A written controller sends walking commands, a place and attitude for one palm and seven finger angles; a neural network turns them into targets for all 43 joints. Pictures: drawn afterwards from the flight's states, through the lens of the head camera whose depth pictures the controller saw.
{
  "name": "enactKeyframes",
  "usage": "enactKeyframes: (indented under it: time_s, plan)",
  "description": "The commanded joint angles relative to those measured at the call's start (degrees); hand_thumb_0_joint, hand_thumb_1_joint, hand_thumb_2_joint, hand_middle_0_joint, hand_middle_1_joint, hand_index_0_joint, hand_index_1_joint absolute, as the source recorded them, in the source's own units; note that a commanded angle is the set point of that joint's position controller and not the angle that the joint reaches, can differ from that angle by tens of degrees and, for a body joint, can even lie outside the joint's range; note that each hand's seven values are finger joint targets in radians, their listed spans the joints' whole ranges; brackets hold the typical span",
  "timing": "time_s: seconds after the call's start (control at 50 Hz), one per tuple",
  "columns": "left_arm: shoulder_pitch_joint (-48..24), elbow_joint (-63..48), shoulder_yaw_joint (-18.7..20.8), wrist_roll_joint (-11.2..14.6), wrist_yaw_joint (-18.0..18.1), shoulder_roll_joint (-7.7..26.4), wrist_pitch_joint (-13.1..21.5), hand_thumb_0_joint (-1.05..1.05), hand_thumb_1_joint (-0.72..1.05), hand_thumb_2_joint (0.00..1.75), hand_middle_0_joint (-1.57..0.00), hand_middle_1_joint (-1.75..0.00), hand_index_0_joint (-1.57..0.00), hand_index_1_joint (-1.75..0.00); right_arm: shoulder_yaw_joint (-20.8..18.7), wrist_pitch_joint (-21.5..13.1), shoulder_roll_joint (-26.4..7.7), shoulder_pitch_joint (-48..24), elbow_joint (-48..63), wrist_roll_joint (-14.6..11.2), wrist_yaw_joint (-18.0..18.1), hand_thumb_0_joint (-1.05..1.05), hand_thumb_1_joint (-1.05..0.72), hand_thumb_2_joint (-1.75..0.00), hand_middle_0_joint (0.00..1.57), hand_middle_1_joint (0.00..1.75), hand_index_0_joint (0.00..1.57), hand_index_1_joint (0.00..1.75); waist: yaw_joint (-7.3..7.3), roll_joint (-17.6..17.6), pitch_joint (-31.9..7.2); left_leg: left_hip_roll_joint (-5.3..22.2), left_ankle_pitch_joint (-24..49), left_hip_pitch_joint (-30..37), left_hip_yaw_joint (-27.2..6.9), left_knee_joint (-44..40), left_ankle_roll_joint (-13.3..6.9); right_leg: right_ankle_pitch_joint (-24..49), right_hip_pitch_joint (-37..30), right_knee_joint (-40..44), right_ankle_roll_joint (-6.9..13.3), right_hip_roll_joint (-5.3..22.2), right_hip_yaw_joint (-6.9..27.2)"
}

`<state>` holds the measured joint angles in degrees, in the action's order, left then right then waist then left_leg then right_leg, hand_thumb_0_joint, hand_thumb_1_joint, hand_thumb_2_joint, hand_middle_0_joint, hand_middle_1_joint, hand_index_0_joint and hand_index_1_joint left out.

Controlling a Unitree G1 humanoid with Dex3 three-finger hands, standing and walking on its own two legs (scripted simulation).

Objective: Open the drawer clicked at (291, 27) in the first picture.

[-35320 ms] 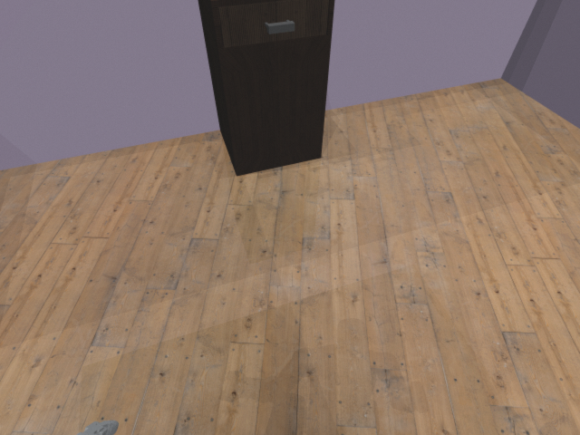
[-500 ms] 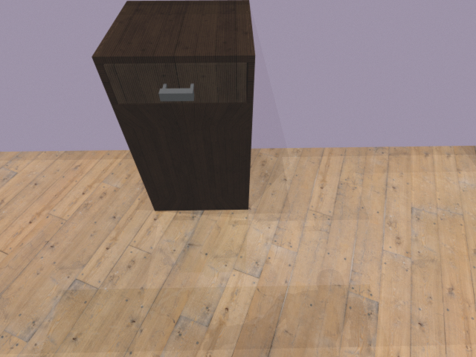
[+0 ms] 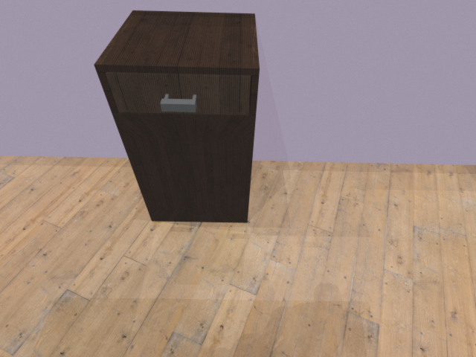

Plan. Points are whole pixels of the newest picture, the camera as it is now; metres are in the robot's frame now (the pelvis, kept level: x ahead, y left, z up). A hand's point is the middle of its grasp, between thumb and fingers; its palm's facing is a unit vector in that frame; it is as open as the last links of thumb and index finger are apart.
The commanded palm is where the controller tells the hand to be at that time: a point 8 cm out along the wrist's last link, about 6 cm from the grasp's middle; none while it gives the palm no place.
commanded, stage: take the last steps up to it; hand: left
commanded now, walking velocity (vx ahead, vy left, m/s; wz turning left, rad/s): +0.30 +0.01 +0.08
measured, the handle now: (179, 101) +0.82 +0.23 -0.04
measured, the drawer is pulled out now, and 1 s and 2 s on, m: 0.00 0.00 0.00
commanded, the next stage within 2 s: come to a stop and stand still in 0.68 s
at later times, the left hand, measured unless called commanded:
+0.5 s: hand (151, 316) +0.23 +0.20 -0.17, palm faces +0.02 -0.97 -0.24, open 7.3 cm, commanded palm none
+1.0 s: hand (174, 277) +0.32 +0.17 -0.18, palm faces +0.12 -0.97 -0.21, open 7.4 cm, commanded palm none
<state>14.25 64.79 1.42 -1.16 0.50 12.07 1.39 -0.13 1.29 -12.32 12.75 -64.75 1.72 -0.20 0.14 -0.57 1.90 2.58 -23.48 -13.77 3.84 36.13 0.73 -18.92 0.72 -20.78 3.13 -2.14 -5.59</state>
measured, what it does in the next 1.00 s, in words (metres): walks ahead: left foot, then right foot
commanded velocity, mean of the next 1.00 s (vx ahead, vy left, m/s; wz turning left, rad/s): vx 0.10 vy -0.01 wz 0.01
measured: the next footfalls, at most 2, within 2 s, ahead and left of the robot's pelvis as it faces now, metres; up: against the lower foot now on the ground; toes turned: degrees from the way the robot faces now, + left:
left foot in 0.12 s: +0.10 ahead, +0.13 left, +0.00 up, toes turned +7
right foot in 0.52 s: +0.35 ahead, -0.10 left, +0.00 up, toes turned +1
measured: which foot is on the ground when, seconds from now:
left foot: up 0.00-0.10, down 0.12-0.52, up 0.54-0.78, down 0.80-1.00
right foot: down 0.00-0.12, up 0.14-0.50, down 0.52-1.00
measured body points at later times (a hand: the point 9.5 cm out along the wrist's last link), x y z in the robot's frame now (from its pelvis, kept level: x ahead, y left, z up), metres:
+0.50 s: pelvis +0.15 +0.00 +0.00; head +0.20 -0.01 +0.44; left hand +0.23 +0.25 -0.15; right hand +0.04 -0.18 -0.16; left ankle +0.06 +0.13 -0.74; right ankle +0.23 -0.11 -0.73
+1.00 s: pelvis +0.31 -0.02 +0.00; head +0.36 -0.01 +0.44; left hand +0.31 +0.22 -0.16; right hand +0.42 -0.23 -0.16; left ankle +0.29 +0.11 -0.74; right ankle +0.28 -0.12 -0.74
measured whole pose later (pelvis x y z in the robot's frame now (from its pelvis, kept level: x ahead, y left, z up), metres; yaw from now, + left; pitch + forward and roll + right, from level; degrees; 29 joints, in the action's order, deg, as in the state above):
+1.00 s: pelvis +0.31 -0.02 +0.00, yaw +3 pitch +0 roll +1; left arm 12.8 61.2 2.9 -0.9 1.1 9.7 -0.7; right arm -1.2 0.1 -8.4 6.6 -58.0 0.8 2.2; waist 1.7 1.1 6.5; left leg 2.1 -16.4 -12.7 5.6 30.3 0.8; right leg -17.8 12.2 -33.2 0.5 2.3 -4.8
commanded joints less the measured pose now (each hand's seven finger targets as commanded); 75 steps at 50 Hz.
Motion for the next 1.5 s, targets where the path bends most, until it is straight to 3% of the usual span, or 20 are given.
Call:
enactKeyframes:
  time_s: [0.0,0.06,0.08,0.1,0.12,0.18,0.26,0.44,0.46,0.5,0.6,0.74,0.8,0.88,1.0,1.06,1.3,1.34,1.4,1.48]
  plan:
    - [7.5,-0.6,3.0,-0.4,0.5,10.6,1.0,0.00,0.90,0.90,-0.20,-0.30,-0.20,-0.30,-2.2,-2.0,-3.7,-5.2,6.8,-0.9,0.4,0.00,-0.90,-0.90,0.20,0.30,0.20,0.30,1.93,5.2,8.1,3.0,-4.8,-16.9,-0.6,5.7,-0.2,18.0,-4.1,6.4,10.0,22.0,16.6]
    - [4.9,-0.8,3.0,0.2,0.1,8.6,1.1,0.00,0.90,0.90,-0.20,-0.30,-0.20,-0.30,-2.2,-2.6,-1.7,4.4,4.2,-0.6,0.4,0.00,-0.90,-0.90,0.20,0.30,0.20,0.30,-3.12,4.1,5.7,0.1,6.5,2.7,4.0,-6.6,-1.1,20.4,8.1,-2.1,4.3,15.5,6.8]
    - [4.2,-1.6,2.6,0.4,-0.2,6.5,1.1,0.00,0.90,0.90,-0.20,-0.30,-0.20,-0.30,-3.0,-3.2,-3.9,13.2,1.2,-0.1,0.7,0.00,-0.90,-0.90,0.20,0.30,0.20,0.30,-6.35,-3.7,3.0,2.3,9.1,13.7,-1.5,-11.9,-3.2,19.3,15.9,-14.2,1.4,10.5,2.3]
    - [3.0,-4.0,2.0,0.9,-0.6,2.7,1.1,0.00,0.90,0.90,-0.20,-0.30,-0.20,-0.30,-4.5,-3.9,-9.3,22.0,-1.3,0.8,1.5,0.00,-0.90,-0.90,0.20,0.30,0.20,0.30,-8.50,-17.7,0.0,15.8,9.6,20.9,-22.5,-18.0,-10.1,0.3,28.4,-32.4,-2.7,2.8,-3.1]
    - [-0.8,-6.0,2.0,0.4,-0.2,3.1,1.4,0.00,0.90,0.90,-0.20,-0.30,-0.20,-0.30,-4.5,-3.7,-9.6,25.8,-2.3,0.4,1.9,0.00,-0.90,-0.90,0.20,0.30,0.20,0.30,-8.91,-15.8,-0.3,22.5,10.4,19.2,-31.8,-23.8,-14.3,-15.4,33.3,-44.1,-1.7,1.8,1.8]
    - [-2.5,-5.5,2.1,-0.3,-0.9,0.9,0.8,0.00,0.90,0.90,-0.20,-0.30,-0.20,-0.30,-3.4,-4.4,-4.5,16.0,0.8,0.0,2.4,0.00,-0.90,-0.90,0.20,0.30,0.20,0.30,-3.91,-2.6,6.4,19.3,4.2,6.4,-23.0,-26.7,-12.1,-4.4,35.0,-46.5,-2.0,9.0,6.0]
    - [0.6,-4.8,1.8,-0.4,-1.5,-2.1,-0.1,0.00,0.90,0.90,-0.20,-0.30,-0.20,-0.30,-2.8,-5.3,-2.2,14.0,0.3,-0.4,2.6,0.00,-0.90,-0.90,0.20,0.30,0.20,0.30,-1.01,-5.1,3.2,12.6,14.8,4.9,-9.2,-25.8,-9.4,2.8,28.7,-33.2,-3.7,8.9,2.6]
    - [-2.3,-6.8,2.9,-0.4,-1.6,0.4,0.4,0.00,0.90,0.90,-0.20,-0.30,-0.20,-0.30,-3.5,-3.9,-1.8,15.0,-0.6,0.1,2.0,0.00,-0.90,-0.90,0.20,0.30,0.20,0.30,0.14,-3.7,3.6,10.6,9.6,0.1,-5.6,-17.9,-6.9,7.0,12.2,-10.8,-2.9,4.7,-2.5]
    - [4.4,-5.0,3.6,-0.4,-1.3,2.8,1.0,0.00,0.90,0.90,-0.20,-0.30,-0.20,-0.30,-3.5,-4.0,-1.2,14.0,-0.2,-0.3,1.7,0.00,-0.90,-0.90,0.20,0.30,0.20,0.30,3.22,0.2,0.4,7.4,12.7,-3.0,-2.5,-8.5,-5.4,7.6,2.5,-7.2,-1.7,5.5,0.3]
    - [17.6,-1.5,5.5,-0.1,-0.2,12.2,1.7,0.00,0.90,0.90,-0.20,-0.30,-0.20,-0.30,-2.7,-4.1,2.7,11.7,3.6,-1.5,1.0,0.00,-0.90,-0.90,0.20,0.30,0.20,0.30,7.22,19.3,-6.5,-2.0,-12.9,-21.4,2.8,25.4,-1.8,6.9,-13.0,5.5,8.0,28.1,30.4]
    - [1.4,-6.1,3.2,-0.7,1.2,3.1,1.8,0.00,0.90,0.90,-0.20,-0.30,-0.20,-0.30,-3.1,-2.4,3.9,7.2,3.9,-0.4,0.3,0.00,-0.90,-0.90,0.20,0.30,0.20,0.30,-0.84,6.1,2.1,5.8,-1.0,-14.2,-3.1,23.6,-0.7,8.6,13.4,8.6,7.2,21.1,12.9]
    - [1.4,-4.5,3.5,0.4,0.0,4.1,1.8,0.00,0.90,0.90,-0.20,-0.30,-0.20,-0.30,-2.4,-3.8,2.3,7.6,4.1,-0.4,0.2,0.00,-0.90,-0.90,0.20,0.30,0.20,0.30,-2.23,4.3,-1.5,0.3,13.1,5.2,3.4,-9.3,0.3,13.9,13.5,0.1,3.6,13.4,5.2]
    - [0.6,-6.4,1.6,0.5,0.3,-1.0,1.1,0.00,0.90,0.90,-0.20,-0.30,-0.20,-0.30,-3.2,-3.5,-6.8,11.7,3.8,0.2,1.8,0.00,-0.90,-0.90,0.20,0.30,0.20,0.30,-3.91,-11.7,-3.5,19.8,42.6,12.4,-17.8,-14.4,-11.0,-10.6,23.1,-19.1,-3.4,4.0,-0.7]
    - [2.7,-4.2,1.8,0.7,1.1,2.8,-0.6,0.00,0.90,0.90,-0.20,-0.30,-0.20,-0.30,-2.5,-2.4,-5.9,2.6,5.2,-0.9,3.5,0.00,-0.90,-0.90,0.20,0.30,0.20,0.30,-1.06,-12.4,-4.6,12.9,78.4,18.5,-5.8,-7.7,-6.7,-1.8,17.8,-10.6,-4.0,5.5,1.6]
    - [2.5,-8.8,4.1,-0.2,1.2,8.0,-2.0,0.00,0.90,0.90,-0.20,-0.30,-0.20,-0.30,-5.7,0.8,-7.6,-1.3,9.3,-1.3,3.7,0.00,-0.90,-0.90,0.20,0.30,0.20,0.30,-0.07,4.8,-6.0,6.0,46.5,7.4,0.3,2.0,-1.2,49.8,9.8,-10.7,0.0,11.9,7.5]
    - [5.6,-8.2,4.5,-0.5,2.1,9.8,-2.3,0.00,0.90,0.90,-0.20,-0.30,-0.20,-0.30,-4.7,1.7,-3.3,-7.8,12.3,-1.5,2.6,0.00,-0.90,-0.90,0.20,0.30,0.20,0.30,4.31,13.6,-5.5,-3.7,-12.5,-12.0,-3.0,23.4,0.9,77.7,-2.4,-5.7,9.5,24.3,16.9]
    - [-1.7,-10.7,4.2,0.0,2.3,10.5,-1.8,0.00,0.90,0.90,-0.20,-0.30,-0.20,-0.30,-3.5,1.0,-3.9,-3.6,10.3,-1.1,0.8,0.00,-0.90,-0.90,0.20,0.30,0.20,0.30,-0.27,8.6,-3.3,-2.3,9.3,-0.8,-2.1,-6.8,1.2,43.9,1.2,-6.4,4.1,15.7,9.8]
    - [-0.3,-11.3,3.2,0.7,2.1,7.5,-2.0,0.00,0.90,0.90,-0.20,-0.30,-0.20,-0.30,-3.9,-0.2,-9.0,0.7,9.5,-0.3,1.0,0.00,-0.90,-0.90,0.20,0.30,0.20,0.30,-0.84,-3.6,-6.9,9.3,41.5,11.8,-12.7,-12.4,-3.9,21.3,11.3,-14.1,-2.1,8.8,4.8]
    - [-0.2,-17.8,1.2,-0.1,2.1,6.7,-1.5,0.00,0.90,0.90,-0.20,-0.30,-0.20,-0.30,-5.3,-1.7,-10.7,2.4,17.4,0.4,2.3,0.00,-0.90,-0.90,0.20,0.30,0.20,0.30,-2.00,-23.4,-15.5,11.0,68.4,21.8,-13.6,-5.1,-7.0,-8.9,24.3,-20.1,-2.3,2.9,4.5]
    - [3.1,-16.9,1.4,-0.3,1.2,6.0,-1.9,0.00,0.90,0.90,-0.20,-0.30,-0.20,-0.30,-4.6,-1.1,-8.9,2.5,20.3,-0.3,3.0,0.00,-0.90,-0.90,0.20,0.30,0.20,0.30,0.29,-3.3,-8.5,8.3,51.6,9.6,-9.3,-1.5,-6.1,5.9,17.8,-9.5,-1.5,3.4,3.6]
